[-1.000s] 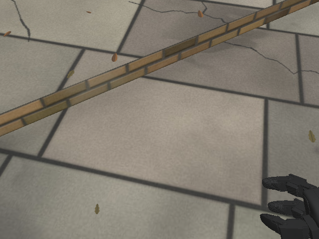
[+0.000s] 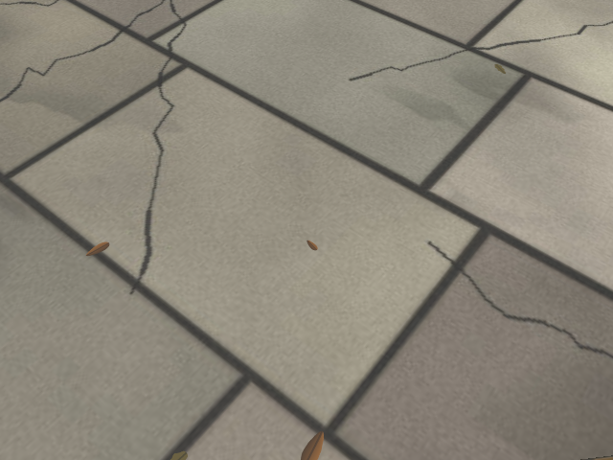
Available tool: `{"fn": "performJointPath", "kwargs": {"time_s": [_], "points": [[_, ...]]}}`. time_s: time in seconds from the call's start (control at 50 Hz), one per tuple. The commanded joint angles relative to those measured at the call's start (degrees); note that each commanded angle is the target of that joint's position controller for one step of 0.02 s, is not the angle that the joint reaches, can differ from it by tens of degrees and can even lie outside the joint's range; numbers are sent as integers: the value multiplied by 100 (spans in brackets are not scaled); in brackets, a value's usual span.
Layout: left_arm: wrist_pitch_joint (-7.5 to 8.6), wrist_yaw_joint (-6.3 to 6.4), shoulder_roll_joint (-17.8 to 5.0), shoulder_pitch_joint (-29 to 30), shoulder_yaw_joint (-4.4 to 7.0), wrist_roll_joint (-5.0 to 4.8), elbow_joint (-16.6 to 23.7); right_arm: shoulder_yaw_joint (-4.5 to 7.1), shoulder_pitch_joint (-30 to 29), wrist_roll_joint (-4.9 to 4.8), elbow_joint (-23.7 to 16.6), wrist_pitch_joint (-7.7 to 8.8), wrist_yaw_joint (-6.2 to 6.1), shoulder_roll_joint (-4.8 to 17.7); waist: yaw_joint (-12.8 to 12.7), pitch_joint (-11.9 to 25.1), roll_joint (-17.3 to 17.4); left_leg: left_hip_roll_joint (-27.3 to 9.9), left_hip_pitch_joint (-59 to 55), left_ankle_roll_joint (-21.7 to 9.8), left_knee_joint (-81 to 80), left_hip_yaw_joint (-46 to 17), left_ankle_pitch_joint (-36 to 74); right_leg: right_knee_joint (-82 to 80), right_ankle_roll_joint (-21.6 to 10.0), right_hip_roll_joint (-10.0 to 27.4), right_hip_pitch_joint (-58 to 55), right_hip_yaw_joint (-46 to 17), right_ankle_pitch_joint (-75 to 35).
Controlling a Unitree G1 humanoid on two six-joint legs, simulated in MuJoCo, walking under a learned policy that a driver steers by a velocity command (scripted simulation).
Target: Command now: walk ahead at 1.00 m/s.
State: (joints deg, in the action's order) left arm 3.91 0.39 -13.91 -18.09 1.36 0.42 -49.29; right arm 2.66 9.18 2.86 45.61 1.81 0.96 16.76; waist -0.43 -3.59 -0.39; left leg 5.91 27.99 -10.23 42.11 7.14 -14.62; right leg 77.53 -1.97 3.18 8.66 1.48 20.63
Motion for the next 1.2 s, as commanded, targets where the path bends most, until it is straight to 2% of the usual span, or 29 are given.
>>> {"fn": "performJointPath", "kwargs": {"time_s": [0.02, 0.08, 0.16, 0.2, 0.28, 0.3, 0.32, 0.34, 0.38, 0.4, 0.42, 0.44, 0.46, 0.5, 0.52, 0.56, 0.62, 0.68, 0.72, 0.78, 0.8, 0.82, 0.84, 0.86, 0.92, 0.98, 1.08, 1.14, 1.2], "points": [[88, -30, -695, 177, 61, 9, 597, 254, 928, 39, 30, 205, -144, 742, 215, 453, -433, -2188, -2612, -518, -2912, -3402, -345, 850, -171, 237, 3132, -608, -580], [-284, -210, -443, -160, 33, 58, 351, 117, 949, -78, 191, 535, -153, 415, -206, 241, -198, -1869, -1581, 118, -3233, -1993, 1158, 339, 6, 493, 2458, -680, -846], [-444, -192, -243, 740, 58, -43, 595, 110, 1584, -117, 429, 613, -74, 403, 52, 16, 38, -1557, -2512, 754, -3056, -545, 3549, 795, -127, 276, 4188, -304, -1067], [-542, -5, 55, 1258, -20, -27, 856, 31, 2149, -6, 687, 581, -50, 255, 219, -94, 445, -1683, -3316, 680, -2917, -414, 3578, 2730, -323, 31, 5807, 38, -172], [-393, 100, 513, 3054, -383, -45, 1812, -248, 2908, 55, 1213, 450, -62, -162, 254, -843, -67, -1606, -3716, 995, -3182, 32, 4031, 3287, -771, -287, 7797, 580, 1046], [-395, 35, 367, 2946, -452, -53, 1904, -297, 2836, -2, 1147, 443, -113, -94, 162, -692, -71, -1500, -3332, 1022, -3542, 408, 5137, 2404, -725, -327, 6940, 1213, 1082], [-435, -92, 272, 2381, -495, 8, 1840, -332, 2156, -146, 931, 466, -213, 33, -440, -279, -66, -1277, -2287, 1227, -3574, 992, 7098, 1103, -860, -408, 4691, 1548, 616], [-513, -187, -84, 1654, -405, -62, 1470, -329, 1741, -331, 520, 518, -339, 190, -573, 585, -188, -1156, -1485, 1217, -2907, 1024, 9602, 411, -740, -985, 2487, 2036, -45], [-635, -208, -546, 124, -166, 1, 1119, -18, 1368, -464, 253, 672, -544, 1324, -1525, 1519, 910, -1996, -1641, 1125, -667, 523, 12451, -320, -942, -1297, 711, 1664, 536], [-556, -241, -923, -1104, 81, -74, 779, 195, 873, -511, -20, 544, -478, 1801, -2069, 2149, 1461, -1913, -1753, 1120, 1794, 323, 12130, -1324, -1401, -1287, -41, 501, 868], [-348, -235, -1470, -897, 288, -106, 779, 121, 656, -415, -190, 521, -283, 1111, -1786, 2083, 75, -866, -481, 1112, 4915, 64, 4316, -3180, -1990, -722, -621, -1894, 1100], [-442, -140, -1972, -45, 480, -3, 887, -16, 445, -66, -936, 718, -45, 603, -983, 2706, -1309, 277, 1458, 1231, 7081, -872, 562, -5502, -2610, 323, -1578, -5915, 396], [-444, -22, -1880, 53, 560, -87, 920, -133, 452, 84, -1384, 839, 63, 335, -606, 2512, -367, -20, 2226, 886, 7446, -1591, 703, -6330, -2548, 625, -1704, -7085, 1670], [-300, 48, -659, -342, 240, 95, 279, -327, -121, 43, -1509, 820, 62, -255, -174, 214, 1263, -283, 3072, 759, 7712, -1515, 86, -6014, -2074, 384, 297, -5793, 990], [-153, 50, -494, -340, 215, 205, 104, -472, -365, 156, -1736, 644, -35, -692, 96, -21, 1271, -373, 3215, 686, 8323, -1503, -482, -5633, -1960, 36, 1048, -4695, 310], [73, -13, -596, 151, 176, 161, 266, -534, 177, 133, -1764, 298, -175, -570, 711, -187, 1199, -811, 2602, 762, 6660, -1353, -829, -5682, -1584, -396, 2190, -2957, -703], [263, -39, -884, 154, 252, 35, 321, -470, -1094, 42, -2356, 193, -175, -23, 340, -693, 798, -1121, 1298, 1020, 2967, -623, -523, -6607, -1463, -983, 3222, -2122, -1712], [151, 20, -1231, -74, 428, -67, 408, -567, -777, -93, -2218, 221, 23, -358, 87, 547, -70, -750, -1129, 1086, 378, -435, 1642, -6518, -1211, -1091, 2312, -1706, -3260], [121, 5, -1516, -189, 580, -100, 478, -423, -544, -179, -2004, 224, -28, 34, 107, 1020, -456, -395, -1423, 1071, -559, -531, 1576, -5847, -1011, -906, 797, -1942, -5001], [186, -97, -1564, 604, 660, 56, 835, 2, 1543, -321, -1331, 359, -318, 890, 1330, 2005, -426, -643, -3414, 1081, -1608, -869, 1350, -2650, -494, -850, 272, -2047, -5158], [207, -110, -702, 685, 469, 153, 1039, 106, 2225, -160, -973, 401, -386, 987, 1265, 2037, 338, -1499, -4862, 1043, -1071, -1397, 789, -1294, -506, -1071, 1831, -1761, -695], [210, -11, -134, 511, 217, 190, 1333, 108, 2541, 112, -975, 360, -330, 1132, 1002, 2020, 1370, -2661, -5501, 1031, -376, -2773, 2607, 332, -453, -1049, 3170, -1213, 1047], [129, 6, -326, -271, 181, -166, 1555, 187, 1648, 242, -1149, 359, -289, 1220, 369, 2830, 1950, -3350, -5615, 134, -1709, -5138, 555, 1010, -381, -933, 4105, -926, 586], [-15, 18, -682, 149, 223, 22, 1314, 104, 974, 163, -1358, 385, -251, 552, 399, 2055, 668, -3013, -4466, -19, -2303, -4753, -1240, 1009, -386, -456, 4116, -714, -170], [-240, -300, -684, 1141, 224, 210, 1668, -44, 1305, 30, -707, 536, -196, 146, 355, 354, -199, -2339, -2572, 360, -2614, -2684, 7, 602, -317, 47, 4061, -723, -504], [-439, -447, -495, 1265, 91, 216, 2045, -16, 1367, -140, -334, 626, -125, 259, -26, 125, 433, -2198, -2150, 661, -3028, -1561, 1147, 167, -222, 188, 4171, -590, -743], [-446, -520, -480, 2150, -38, 145, 2275, -18, 1615, -127, 46, 626, -129, 384, 68, -449, 327, -1489, -2135, 1168, -3375, 437, 3538, -2062, -409, -130, 3484, 504, -1820], [-421, -562, -525, 2019, -26, 90, 2024, 50, 2026, -154, 108, 567, -274, 745, 30, 193, 614, -1441, -2612, 1372, -2453, 857, 7715, -2826, -734, -990, 1839, 1331, -1824], [-310, -390, -1106, -602, 293, 195, 1355, 220, 1340, -150, -154, 401, -405, 1317, -1515, 974, 864, -2022, -1612, 1359, 1055, 457, 8013, -3530, -1285, -1052, -941, 580, -1467]]}}
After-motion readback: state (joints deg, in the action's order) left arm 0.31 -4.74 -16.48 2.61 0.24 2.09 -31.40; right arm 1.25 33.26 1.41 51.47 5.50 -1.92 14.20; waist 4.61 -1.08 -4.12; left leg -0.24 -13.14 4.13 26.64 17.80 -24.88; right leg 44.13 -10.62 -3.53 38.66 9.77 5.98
